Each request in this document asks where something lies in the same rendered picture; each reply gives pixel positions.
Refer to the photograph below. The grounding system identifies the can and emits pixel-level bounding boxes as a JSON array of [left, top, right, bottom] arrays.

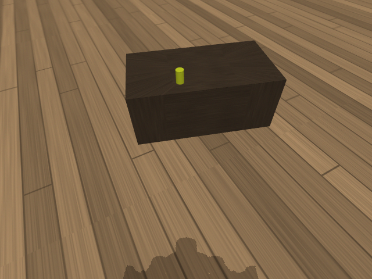
[[176, 67, 184, 85]]

